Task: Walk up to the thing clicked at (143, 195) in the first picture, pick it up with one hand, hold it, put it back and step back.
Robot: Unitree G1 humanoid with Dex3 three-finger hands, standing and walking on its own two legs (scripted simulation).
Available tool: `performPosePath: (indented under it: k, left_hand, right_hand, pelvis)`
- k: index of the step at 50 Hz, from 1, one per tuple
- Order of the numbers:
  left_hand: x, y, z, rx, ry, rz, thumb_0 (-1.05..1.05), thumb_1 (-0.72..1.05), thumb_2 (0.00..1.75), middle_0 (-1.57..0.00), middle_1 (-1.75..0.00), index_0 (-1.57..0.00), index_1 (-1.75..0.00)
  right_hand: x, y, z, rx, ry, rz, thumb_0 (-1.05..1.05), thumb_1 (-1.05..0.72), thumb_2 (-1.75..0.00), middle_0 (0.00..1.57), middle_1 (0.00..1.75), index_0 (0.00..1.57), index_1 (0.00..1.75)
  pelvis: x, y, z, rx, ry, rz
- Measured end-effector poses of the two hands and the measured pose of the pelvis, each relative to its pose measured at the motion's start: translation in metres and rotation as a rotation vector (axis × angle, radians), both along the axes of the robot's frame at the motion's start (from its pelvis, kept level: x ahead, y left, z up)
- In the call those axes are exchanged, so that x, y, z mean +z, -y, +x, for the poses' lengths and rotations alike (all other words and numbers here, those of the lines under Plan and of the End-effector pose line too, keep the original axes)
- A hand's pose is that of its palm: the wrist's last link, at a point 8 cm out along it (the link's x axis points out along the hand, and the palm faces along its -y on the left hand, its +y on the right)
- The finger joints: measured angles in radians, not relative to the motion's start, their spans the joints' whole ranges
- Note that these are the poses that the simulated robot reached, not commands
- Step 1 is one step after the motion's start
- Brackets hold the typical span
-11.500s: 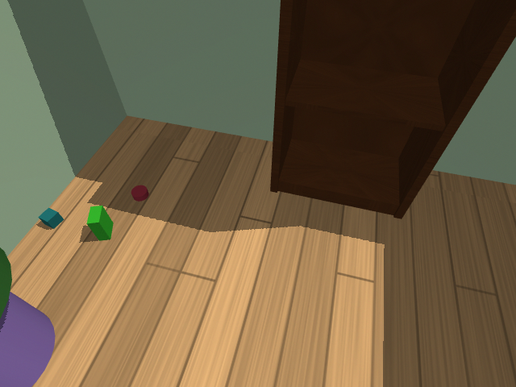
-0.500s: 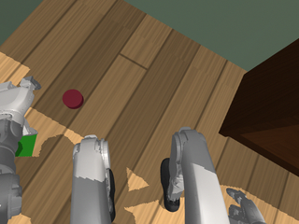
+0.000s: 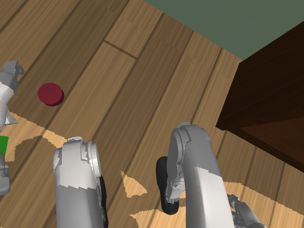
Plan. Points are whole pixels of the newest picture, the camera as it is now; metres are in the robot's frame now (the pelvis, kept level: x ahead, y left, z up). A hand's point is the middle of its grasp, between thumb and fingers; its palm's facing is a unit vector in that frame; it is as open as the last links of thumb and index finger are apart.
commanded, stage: rise first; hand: left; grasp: from above
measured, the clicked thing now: (51, 94) +0.50 +0.27 -0.33
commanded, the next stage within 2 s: approach in 0.68 s
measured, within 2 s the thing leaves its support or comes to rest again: neither
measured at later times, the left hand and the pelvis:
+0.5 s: hand (16, 96) +0.45 +0.32 -0.19, palm faces -0.45 -0.07 -0.89, open 14.3 cm; pelvis +0.01 +0.00 -0.01, yaw -1 degrees
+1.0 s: hand (29, 93) +0.47 +0.29 -0.21, palm faces -0.45 -0.05 -0.89, open 14.2 cm; pelvis +0.01 +0.00 -0.02, yaw -2 degrees
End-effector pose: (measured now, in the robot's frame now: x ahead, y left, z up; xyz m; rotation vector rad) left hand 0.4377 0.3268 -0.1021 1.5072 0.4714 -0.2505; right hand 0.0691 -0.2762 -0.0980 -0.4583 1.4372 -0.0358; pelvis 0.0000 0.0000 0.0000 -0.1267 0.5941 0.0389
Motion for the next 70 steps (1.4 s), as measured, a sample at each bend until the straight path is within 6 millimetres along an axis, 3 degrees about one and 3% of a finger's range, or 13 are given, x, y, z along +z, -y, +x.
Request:
performPosePath:
  k: [22,43,50,60,65,70]
  left_hand:
    - [-0.032,0.005,0.021,0.019,-0.007,-0.003,0.0,-0.56,1.03,-0.08,-1.02,-0.07,-1.01]
    - [-0.045,0.008,0.025,0.007,-0.006,-0.008,0.0,-0.55,1.03,-0.07,-1.03,-0.07,-1.02]
    - [-0.051,0.031,0.036,-0.055,-0.001,-0.014,0.0,-0.54,1.01,-0.07,-1.04,-0.07,-1.04]
    - [-0.043,0.081,0.081,-0.064,0.086,-0.008,0.0,-0.55,1.01,-0.07,-1.05,-0.08,-1.04]
    - [-0.04,0.083,0.089,-0.005,0.061,0.023,0.0,-0.55,1.01,-0.07,-1.05,-0.07,-1.04]
    - [-0.052,0.067,0.07,0.047,-0.041,0.028,0.0,-0.54,1.0,-0.07,-1.05,-0.07,-1.04]
  right_hand:
    - [-0.004,0.006,-0.014,0.006,-0.078,-0.018,0.0,-0.91,-0.91,0.2,0.3,0.2,0.29]
    - [-0.006,0.004,-0.019,0.014,-0.071,-0.02,0.0,-0.91,-0.91,0.2,0.3,0.2,0.29]
    - [-0.004,0.001,-0.025,0.009,-0.07,-0.02,0.0,-0.91,-0.9,0.2,0.3,0.2,0.29]
    - [0.003,0.0,-0.047,-0.04,-0.052,-0.024,0.0,-0.91,-0.9,0.2,0.3,0.2,0.29]
    - [0.002,-0.003,-0.066,-0.081,-0.075,0.01,0.0,-0.91,-0.9,0.2,0.3,0.2,0.29]
    - [-0.002,-0.008,-0.077,-0.099,-0.107,0.05,0.0,-0.91,-0.9,0.2,0.3,0.2,0.29]
  pelvis:
    - [-0.013,0.0,0.009,-0.014,-0.014,-0.013]
    - [-0.021,-0.001,0.006,-0.021,0.003,-0.026]
    - [-0.023,-0.001,0.006,-0.02,0.006,-0.024]
    - [-0.026,0.0,0.005,-0.029,-0.003,-0.027]
    - [-0.025,0.001,0.005,-0.037,-0.005,-0.026]
    - [-0.024,0.002,0.004,-0.038,0.006,-0.021]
